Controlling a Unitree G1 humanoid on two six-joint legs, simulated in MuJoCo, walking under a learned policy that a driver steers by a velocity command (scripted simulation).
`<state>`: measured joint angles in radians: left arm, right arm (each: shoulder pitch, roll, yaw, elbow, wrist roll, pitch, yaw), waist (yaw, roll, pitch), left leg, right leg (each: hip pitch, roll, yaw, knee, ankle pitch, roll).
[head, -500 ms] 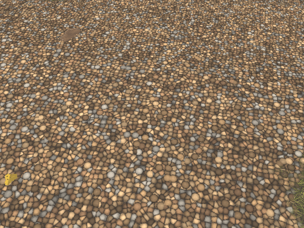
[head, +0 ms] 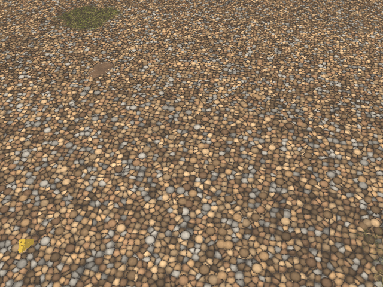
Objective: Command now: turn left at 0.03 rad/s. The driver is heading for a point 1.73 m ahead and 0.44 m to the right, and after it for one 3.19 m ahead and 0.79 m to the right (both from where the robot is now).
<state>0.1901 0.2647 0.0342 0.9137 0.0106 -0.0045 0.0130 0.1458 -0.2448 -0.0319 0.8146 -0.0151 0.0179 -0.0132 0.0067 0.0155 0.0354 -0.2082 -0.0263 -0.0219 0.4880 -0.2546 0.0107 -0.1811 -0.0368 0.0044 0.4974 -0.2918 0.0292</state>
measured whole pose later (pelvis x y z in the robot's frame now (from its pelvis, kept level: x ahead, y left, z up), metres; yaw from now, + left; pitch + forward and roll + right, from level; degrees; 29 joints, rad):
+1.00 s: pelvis +0.38 -0.06 +0.01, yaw -1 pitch +0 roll -2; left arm 0.32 0.26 0.05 0.95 0.00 -0.10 -0.02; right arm 0.15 -0.29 -0.06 0.85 0.01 -0.07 -0.02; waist 0.05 0.04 0.02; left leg -0.67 0.15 -0.05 0.93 -0.10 0.00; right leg -0.10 0.09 -0.06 0.24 -0.14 -0.09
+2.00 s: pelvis +0.95 -0.08 +0.00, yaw -10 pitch +1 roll +0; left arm 0.28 0.25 0.06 0.84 0.00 -0.06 -0.03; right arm 0.19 -0.28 -0.05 0.85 0.00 -0.11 -0.01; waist 0.03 0.03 0.04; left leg -0.52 0.07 -0.05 1.08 -0.32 0.01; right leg -0.27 0.11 0.03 0.40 -0.14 -0.10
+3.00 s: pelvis +1.38 -0.31 -0.04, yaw -43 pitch +1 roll -1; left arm 0.42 0.27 0.07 0.75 -0.01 -0.04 -0.03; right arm 0.13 -0.30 -0.06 0.74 0.04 -0.12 0.05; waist 0.03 0.02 0.00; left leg -0.59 0.05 -0.06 1.20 -0.37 0.06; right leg -0.36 0.08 0.01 0.84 -0.49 -0.08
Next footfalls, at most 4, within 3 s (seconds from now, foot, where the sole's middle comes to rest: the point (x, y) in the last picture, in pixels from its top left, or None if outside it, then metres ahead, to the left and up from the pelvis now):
0.70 right None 0.41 -0.13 -0.77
1.26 left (182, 231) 0.73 0.09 -0.77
1.82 right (240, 169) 1.02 -0.15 -0.77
2.30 left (209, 122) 1.31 -0.03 -0.77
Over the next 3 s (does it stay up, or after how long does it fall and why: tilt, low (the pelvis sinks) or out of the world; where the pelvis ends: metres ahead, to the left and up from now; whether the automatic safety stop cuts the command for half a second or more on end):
stays up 1.38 -0.31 -0.04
